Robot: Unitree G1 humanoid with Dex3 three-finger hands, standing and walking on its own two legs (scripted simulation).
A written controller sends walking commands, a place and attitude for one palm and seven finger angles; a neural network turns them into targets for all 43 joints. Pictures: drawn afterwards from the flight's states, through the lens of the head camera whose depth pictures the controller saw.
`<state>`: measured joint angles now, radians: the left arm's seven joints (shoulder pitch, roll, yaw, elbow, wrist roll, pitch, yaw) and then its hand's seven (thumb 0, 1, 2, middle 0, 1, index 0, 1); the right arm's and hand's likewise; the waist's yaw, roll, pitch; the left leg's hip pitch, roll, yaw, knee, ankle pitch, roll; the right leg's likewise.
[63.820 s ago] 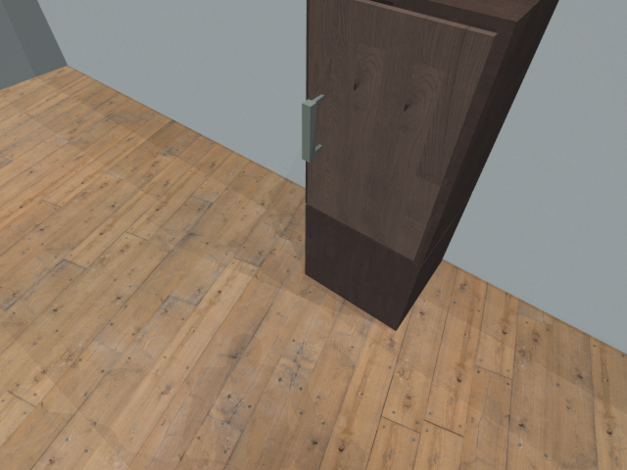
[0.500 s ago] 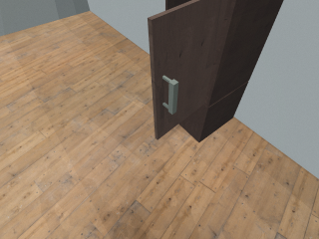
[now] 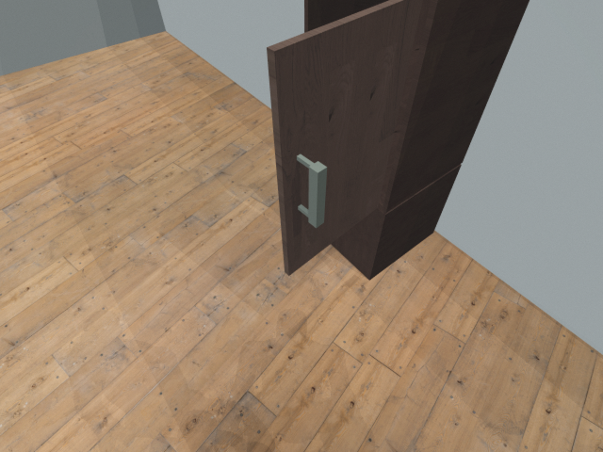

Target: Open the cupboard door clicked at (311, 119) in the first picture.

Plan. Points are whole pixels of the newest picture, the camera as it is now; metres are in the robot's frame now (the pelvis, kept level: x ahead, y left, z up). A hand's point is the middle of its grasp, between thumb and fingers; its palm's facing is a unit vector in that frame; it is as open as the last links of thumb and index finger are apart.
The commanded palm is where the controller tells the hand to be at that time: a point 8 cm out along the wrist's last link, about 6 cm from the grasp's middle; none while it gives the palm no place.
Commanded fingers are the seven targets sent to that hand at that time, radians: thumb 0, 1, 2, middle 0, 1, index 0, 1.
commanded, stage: look to check the result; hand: left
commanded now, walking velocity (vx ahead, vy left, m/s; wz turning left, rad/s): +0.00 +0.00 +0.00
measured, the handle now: (309, 191) +0.60 +0.02 -0.04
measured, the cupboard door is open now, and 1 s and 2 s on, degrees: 95 95 95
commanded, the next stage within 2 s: stand and wait in 0.50 s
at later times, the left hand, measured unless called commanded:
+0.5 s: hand out of the picture +0.00 +0.16 -0.17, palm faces +0.04 -0.98 -0.20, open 7.4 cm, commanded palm none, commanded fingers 0.00 0.90 0.90 -0.20 -0.30 -0.20 -0.30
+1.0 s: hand out of the picture +0.02 +0.17 -0.17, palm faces +0.03 -0.97 -0.22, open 7.4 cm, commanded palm none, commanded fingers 0.00 0.90 0.90 -0.20 -0.30 -0.20 -0.30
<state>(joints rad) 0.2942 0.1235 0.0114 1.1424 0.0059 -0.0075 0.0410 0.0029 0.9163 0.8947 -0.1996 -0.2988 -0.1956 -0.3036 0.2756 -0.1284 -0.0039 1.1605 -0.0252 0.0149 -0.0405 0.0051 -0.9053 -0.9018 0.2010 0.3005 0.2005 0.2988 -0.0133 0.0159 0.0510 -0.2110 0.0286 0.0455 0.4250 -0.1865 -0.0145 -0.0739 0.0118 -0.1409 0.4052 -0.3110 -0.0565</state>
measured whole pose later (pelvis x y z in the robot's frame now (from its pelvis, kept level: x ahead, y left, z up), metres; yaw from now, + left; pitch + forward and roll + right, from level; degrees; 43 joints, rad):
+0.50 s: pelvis +0.02 -0.01 +0.00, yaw +0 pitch -1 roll +1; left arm 0.29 0.12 0.01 1.14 0.01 -0.01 0.04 0.00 0.91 0.89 -0.20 -0.30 -0.20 -0.30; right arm 0.25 -0.14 0.00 1.15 -0.02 0.01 -0.05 0.01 -0.91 -0.90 0.20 0.30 0.20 0.30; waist -0.01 0.01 0.06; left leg -0.19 0.03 0.04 0.42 -0.21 -0.02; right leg -0.04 0.02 -0.14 0.38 -0.32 -0.06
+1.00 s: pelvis +0.02 +0.00 +0.00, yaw +0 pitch -1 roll +1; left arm 0.27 0.15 0.01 1.14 0.01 -0.01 0.04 0.00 0.91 0.89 -0.20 -0.30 -0.20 -0.30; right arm 0.24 -0.16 0.00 1.15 -0.02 0.01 -0.04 0.00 -0.90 -0.90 0.20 0.30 0.20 0.30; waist -0.01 0.01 0.06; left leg -0.17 0.03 0.05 0.40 -0.21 -0.02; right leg -0.02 0.01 -0.13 0.36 -0.32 -0.05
